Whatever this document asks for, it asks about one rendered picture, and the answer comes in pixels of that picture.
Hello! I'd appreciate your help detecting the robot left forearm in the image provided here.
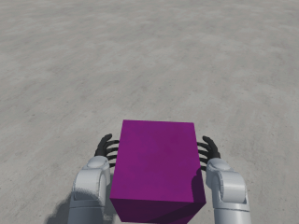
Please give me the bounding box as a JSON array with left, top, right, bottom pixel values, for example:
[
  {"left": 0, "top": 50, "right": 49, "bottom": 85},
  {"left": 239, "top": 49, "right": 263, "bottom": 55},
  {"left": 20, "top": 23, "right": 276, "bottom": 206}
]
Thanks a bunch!
[{"left": 67, "top": 156, "right": 110, "bottom": 224}]

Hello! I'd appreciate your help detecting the robot right forearm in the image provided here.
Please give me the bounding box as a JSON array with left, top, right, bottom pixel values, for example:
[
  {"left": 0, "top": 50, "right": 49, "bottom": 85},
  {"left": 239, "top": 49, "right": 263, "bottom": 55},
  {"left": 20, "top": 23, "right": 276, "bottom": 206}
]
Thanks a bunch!
[{"left": 206, "top": 158, "right": 252, "bottom": 224}]

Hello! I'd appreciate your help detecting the left robot hand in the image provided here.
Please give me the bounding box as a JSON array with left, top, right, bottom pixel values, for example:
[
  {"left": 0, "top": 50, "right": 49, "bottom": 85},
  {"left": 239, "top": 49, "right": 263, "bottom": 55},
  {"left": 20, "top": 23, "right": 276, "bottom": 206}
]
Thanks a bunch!
[{"left": 94, "top": 133, "right": 120, "bottom": 168}]

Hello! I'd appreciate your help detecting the right robot hand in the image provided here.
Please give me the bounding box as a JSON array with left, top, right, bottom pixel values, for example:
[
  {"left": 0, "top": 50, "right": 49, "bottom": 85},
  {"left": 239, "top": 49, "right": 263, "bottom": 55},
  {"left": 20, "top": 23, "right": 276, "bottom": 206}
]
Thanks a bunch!
[{"left": 196, "top": 135, "right": 221, "bottom": 172}]

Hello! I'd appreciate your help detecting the carton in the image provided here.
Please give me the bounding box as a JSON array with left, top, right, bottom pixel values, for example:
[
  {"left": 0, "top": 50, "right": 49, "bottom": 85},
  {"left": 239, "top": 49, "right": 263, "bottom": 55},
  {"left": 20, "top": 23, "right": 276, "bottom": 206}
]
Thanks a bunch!
[{"left": 109, "top": 119, "right": 206, "bottom": 224}]

